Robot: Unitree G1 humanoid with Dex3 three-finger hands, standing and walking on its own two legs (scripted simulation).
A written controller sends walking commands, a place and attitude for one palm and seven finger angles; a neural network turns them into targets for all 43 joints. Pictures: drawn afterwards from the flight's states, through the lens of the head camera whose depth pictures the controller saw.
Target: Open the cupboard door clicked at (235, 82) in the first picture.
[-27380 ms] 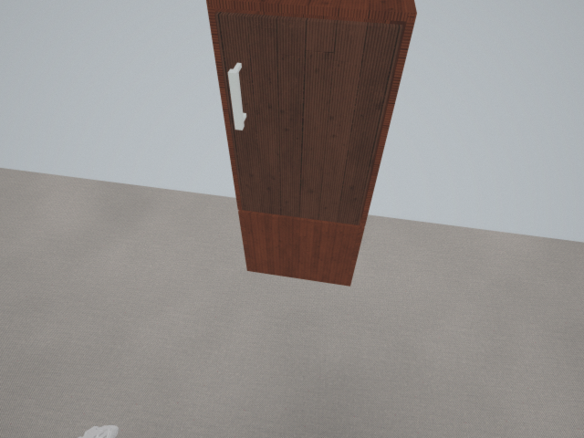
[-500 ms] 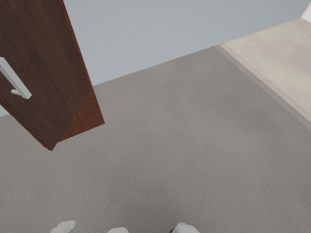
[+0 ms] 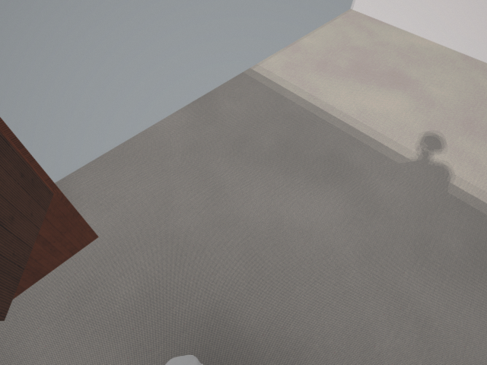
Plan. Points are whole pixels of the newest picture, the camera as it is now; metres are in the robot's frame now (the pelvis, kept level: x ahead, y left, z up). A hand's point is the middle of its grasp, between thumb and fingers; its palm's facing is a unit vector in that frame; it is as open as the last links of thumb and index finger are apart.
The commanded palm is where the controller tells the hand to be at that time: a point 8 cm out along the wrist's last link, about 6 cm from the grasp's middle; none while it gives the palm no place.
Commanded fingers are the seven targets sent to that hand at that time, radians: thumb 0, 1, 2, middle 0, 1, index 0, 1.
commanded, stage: walk to a spot facing it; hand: left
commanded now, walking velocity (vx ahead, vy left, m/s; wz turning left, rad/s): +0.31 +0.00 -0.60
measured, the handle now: out of the picture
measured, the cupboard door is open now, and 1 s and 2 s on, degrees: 46 46 46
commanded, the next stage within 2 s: turn to face it in 1.34 s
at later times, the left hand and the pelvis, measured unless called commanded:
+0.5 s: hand (213, 256) +0.35 +0.08 -0.16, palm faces -0.32 -0.92 -0.22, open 7.4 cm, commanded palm none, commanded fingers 0.00 0.90 0.90 -0.20 -0.30 -0.20 -0.30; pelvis +0.14 -0.06 -0.01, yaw -16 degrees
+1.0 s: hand (242, 198) +0.50 +0.03 -0.16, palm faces -0.44 -0.88 -0.18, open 7.4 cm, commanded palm none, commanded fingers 0.00 0.90 0.90 -0.20 -0.30 -0.20 -0.30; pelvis +0.35 -0.12 +0.01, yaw -27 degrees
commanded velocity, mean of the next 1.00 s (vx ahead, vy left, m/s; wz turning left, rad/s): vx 0.35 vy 0.00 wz -0.36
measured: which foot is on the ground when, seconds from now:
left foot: up 0.00-0.02, down 0.04-0.40, up 0.42-0.72, down 0.74-1.00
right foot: down 0.00-0.04, up 0.06-0.38, down 0.40-0.74, up 0.76-1.00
